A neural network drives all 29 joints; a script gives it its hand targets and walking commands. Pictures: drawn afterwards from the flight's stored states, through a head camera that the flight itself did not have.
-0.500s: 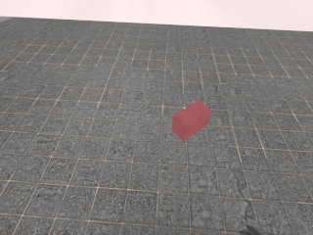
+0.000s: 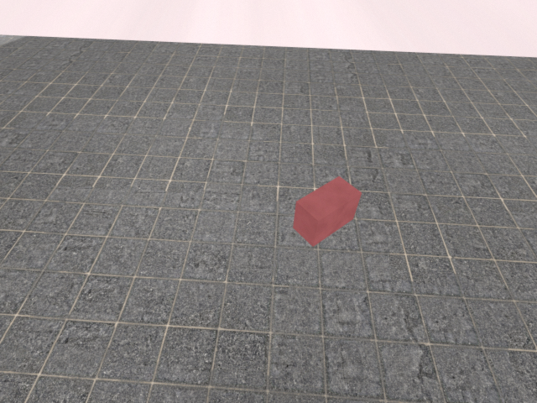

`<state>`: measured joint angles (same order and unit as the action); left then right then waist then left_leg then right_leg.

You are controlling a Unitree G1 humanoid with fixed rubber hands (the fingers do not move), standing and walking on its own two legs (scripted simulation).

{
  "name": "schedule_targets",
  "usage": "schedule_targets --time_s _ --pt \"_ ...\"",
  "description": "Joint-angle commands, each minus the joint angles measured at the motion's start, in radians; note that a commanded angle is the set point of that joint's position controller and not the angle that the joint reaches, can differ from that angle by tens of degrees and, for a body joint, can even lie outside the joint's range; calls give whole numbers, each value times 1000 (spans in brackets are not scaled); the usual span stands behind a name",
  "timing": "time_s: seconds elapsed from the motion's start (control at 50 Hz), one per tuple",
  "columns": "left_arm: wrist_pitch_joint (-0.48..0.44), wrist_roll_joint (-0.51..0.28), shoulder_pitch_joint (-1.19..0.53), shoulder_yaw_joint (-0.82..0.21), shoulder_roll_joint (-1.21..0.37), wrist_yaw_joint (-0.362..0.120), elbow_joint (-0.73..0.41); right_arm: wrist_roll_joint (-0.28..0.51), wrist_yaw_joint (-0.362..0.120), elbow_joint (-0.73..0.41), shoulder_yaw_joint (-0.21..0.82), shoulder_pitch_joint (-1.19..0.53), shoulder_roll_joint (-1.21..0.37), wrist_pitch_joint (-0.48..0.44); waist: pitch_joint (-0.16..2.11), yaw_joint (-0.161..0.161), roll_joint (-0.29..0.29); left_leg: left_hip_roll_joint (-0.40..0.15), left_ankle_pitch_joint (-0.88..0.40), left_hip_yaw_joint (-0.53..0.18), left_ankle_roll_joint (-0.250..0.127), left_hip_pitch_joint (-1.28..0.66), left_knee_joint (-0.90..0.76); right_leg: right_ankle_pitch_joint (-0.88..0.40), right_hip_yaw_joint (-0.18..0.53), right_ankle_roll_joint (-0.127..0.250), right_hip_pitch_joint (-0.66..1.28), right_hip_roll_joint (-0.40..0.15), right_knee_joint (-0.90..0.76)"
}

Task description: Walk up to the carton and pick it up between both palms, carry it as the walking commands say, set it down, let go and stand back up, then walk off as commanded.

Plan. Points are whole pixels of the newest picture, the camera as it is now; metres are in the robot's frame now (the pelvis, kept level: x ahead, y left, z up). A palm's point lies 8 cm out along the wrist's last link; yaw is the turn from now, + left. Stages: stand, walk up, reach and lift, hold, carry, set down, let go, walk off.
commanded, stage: stand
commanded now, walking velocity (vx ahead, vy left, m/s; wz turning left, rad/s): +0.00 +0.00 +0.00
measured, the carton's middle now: (326, 210) +1.08 -0.30 -0.68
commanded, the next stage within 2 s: walk up in 0.26 s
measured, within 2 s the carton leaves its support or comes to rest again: neither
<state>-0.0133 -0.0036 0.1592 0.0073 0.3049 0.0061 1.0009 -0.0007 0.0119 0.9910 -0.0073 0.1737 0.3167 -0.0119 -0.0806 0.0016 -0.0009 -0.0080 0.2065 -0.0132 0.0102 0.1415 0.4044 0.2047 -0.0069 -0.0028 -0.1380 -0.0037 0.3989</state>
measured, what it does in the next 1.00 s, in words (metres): walks ahead: right foot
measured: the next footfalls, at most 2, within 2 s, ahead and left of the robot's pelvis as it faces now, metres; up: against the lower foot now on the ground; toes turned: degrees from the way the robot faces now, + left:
right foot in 0.74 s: +0.14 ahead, -0.21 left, +0.00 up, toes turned -9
left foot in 1.08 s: +0.32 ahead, +0.03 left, +0.00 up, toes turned -5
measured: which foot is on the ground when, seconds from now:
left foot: down 0.00-0.72, up 0.74-1.00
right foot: down 0.00-0.50, up 0.52-0.72, down 0.74-1.00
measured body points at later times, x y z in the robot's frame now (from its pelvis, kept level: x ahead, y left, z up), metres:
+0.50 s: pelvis +0.00 -0.01 +0.00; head +0.01 +0.00 +0.45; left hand +0.08 +0.28 -0.13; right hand +0.06 -0.29 -0.13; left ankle +0.01 +0.12 -0.74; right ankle +0.01 -0.12 -0.74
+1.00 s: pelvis +0.12 -0.08 -0.02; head +0.13 -0.09 +0.43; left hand +0.19 +0.22 -0.11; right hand +0.20 -0.40 -0.10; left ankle +0.24 +0.04 -0.71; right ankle +0.10 -0.20 -0.74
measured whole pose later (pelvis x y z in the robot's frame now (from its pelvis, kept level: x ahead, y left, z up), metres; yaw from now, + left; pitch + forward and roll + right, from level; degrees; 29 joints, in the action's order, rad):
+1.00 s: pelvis +0.12 -0.08 -0.02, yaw -8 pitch -4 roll -2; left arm -0.04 0.04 0.46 0.05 0.37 -0.03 0.65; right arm -0.04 -0.06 0.59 -0.05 0.34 0.43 0.00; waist -0.07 -0.04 0.06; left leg -0.09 0.31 0.01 -0.03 0.49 0.82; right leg 0.33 -0.04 0.04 -0.19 0.02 0.57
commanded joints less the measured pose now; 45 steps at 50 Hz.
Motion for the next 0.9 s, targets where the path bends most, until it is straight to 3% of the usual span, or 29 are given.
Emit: schedule_targets --time_s 0.0,0.04,0.18,0.28,0.32,0.38,0.4,0.42,0.44,0.46,0.48,0.5,0.52,0.54,0.56,0.6,0.62,0.64,0.66,0.68,0.7,0.72,0.74,0.76,0.78,0.8,0.82,0.84,0.88 --pt "-28 -3 -40 41 192 11 -63 4 15 -54 -43 -15 186 -28 64 4 28 -106 -74 -86 -19 3 -88 -61 108 19 -5 -116 -87" --pt "-29 0 -40 42 196 14 -55 1 13 -51 -44 -18 188 -25 72 2 -6 -104 -88 -86 -25 -7 -87 -56 104 26 -3 -111 -90" --pt "-29 1 -21 42 192 17 -33 -1 14 -38 -47 -22 190 -32 73 -10 -5 -108 -91 -89 -24 -2 -98 -71 103 27 13 -116 -97" --pt "-34 -6 -14 40 181 17 -18 1 16 -11 -39 7 168 -28 66 4 12 -112 -109 -82 -26 -16 -94 -82 106 23 0 -115 -109" --pt "-33 1 -36 41 190 19 -22 1 17 -16 -41 6 166 -23 68 4 -16 -108 -96 -74 -18 -24 -89 -68 114 23 -13 -115 -111" --pt "-29 0 -20 39 181 16 -14 1 19 -13 -47 0 193 -24 55 1 21 -110 -80 -81 -27 -6 -100 -62 113 27 -13 -116 -110" --pt "-29 -3 -26 43 188 14 -10 2 19 -7 -45 8 183 -28 43 11 -3 -110 -91 -84 -27 6 -108 -73 106 24 -6 -113 -111" --pt "-32 -3 -15 41 181 15 -11 1 19 -8 -43 3 177 -28 67 -4 -15 -113 -90 -84 -27 -8 -100 -68 101 22 3 -111 -109" --pt "-30 29 77 96 226 -11 -97 -38 11 -91 -99 91 241 -46 131 33 -1 -95 353 -67 -103 -111 -30 373 126 82 -130 -85 -11" --pt "-24 39 17 105 216 -24 -128 -53 10 -94 -103 127 240 -50 60 57 34 -139 493 -157 -148 -145 -60 416 113 79 -312 -73 81" --pt "-19 41 -33 104 178 -36 -182 -65 13 -104 -118 180 265 -50 -12 87 117 -248 601 -303 -220 -194 -164 324 47 59 -478 -23 245" --pt "-18 44 -65 102 161 -44 -239 -78 21 -131 -130 193 301 -55 -53 101 151 -415 579 -464 -317 -197 -254 258 39 43 -580 -41 454" --pt "-21 48 -44 113 194 -44 -282 -79 28 -160 -135 196 303 -65 -49 90 95 -470 532 -497 -346 -198 -265 295 127 42 -638 -93 553" --pt "-18 52 8 124 203 -52 -297 -66 33 -203 -145 159 311 -71 -32 58 72 -473 562 -448 -329 -113 -268 283 167 35 -595 -130 609" --pt "-13 48 55 136 214 -65 -309 -66 32 -238 -151 96 321 -74 -22 19 86 -438 567 -383 -303 -75 -270 265 163 30 -545 -152 579" --pt "-5 39 102 130 204 -87 -328 -71 16 -288 -148 42 322 -74 -36 -3 174 -347 476 -184 -244 46 -265 214 67 28 -386 -146 451" --pt "-2 37 106 126 197 -95 -341 -72 5 -305 -143 49 312 -70 -49 -4 169 -301 453 -110 -226 120 -248 208 28 29 -299 -117 352" --pt "-2 32 154 128 203 -99 -334 -68 -3 -313 -141 47 310 -60 -46 -25 197 -261 488 -36 -197 228 -207 146 -31 25 -148 -82 309" --pt "-4 30 241 133 207 -95 -319 -60 -10 -329 -139 27 309 -53 -18 -69 161 -233 549 27 -175 303 -136 59 -82 30 6 -48 251" --pt "-6 30 342 144 234 -85 -294 -68 -14 -336 -127 43 269 -42 23 -110 44 -188 633 75 -147 411 60 108 -86 34 164 4 224" --pt "-11 33 439 161 284 -68 -280 -72 -22 -369 -103 59 225 -37 34 -153 -172 -93 619 170 -105 535 358 257 -33 63 276 1 156" --pt "-14 41 520 171 336 -42 -301 -55 -33 -438 -72 14 147 -40 28 -207 -410 7 533 166 -68 695 735 625 410 152 257 -204 -46" --pt "-21 46 403 153 357 -25 -370 -34 -34 -493 -81 8 173 -35 -45 -117 -232 -24 422 -38 -64 713 838 777 815 272 75 -370 -273" --pt "-30 36 331 161 392 -14 -403 -26 -37 -494 -106 39 245 -30 -82 -60 -93 -66 367 -67 -52 672 862 832 825 302 -22 -394 -320" --pt "-40 44 291 163 404 -6 -413 -27 -39 -476 -117 96 279 -21 -70 -32 -77 -111 292 -73 -50 650 847 767 742 296 -30 -386 -274" --pt "-47 49 260 159 402 2 -416 -30 -40 -471 -118 158 294 -22 -46 -8 -89 -154 238 -87 -42 617 779 667 632 277 -24 -363 -224" --pt "-49 49 238 144 386 0 -426 -40 -43 -453 -127 196 307 -26 -11 -3 -115 -158 209 -75 -30 538 696 569 522 256 -56 -307 -193" --pt "-54 52 229 138 371 -5 -435 -43 -53 -461 -121 191 296 -25 -7 -11 -159 -154 191 -50 -33 489 640 511 447 249 -94 -287 -187" --pt "-60 44 250 135 348 -12 -444 -49 -61 -487 -116 177 289 -18 -18 -26 -176 -137 140 -35 -35 436 548 460 384 241 -127 -277 -181"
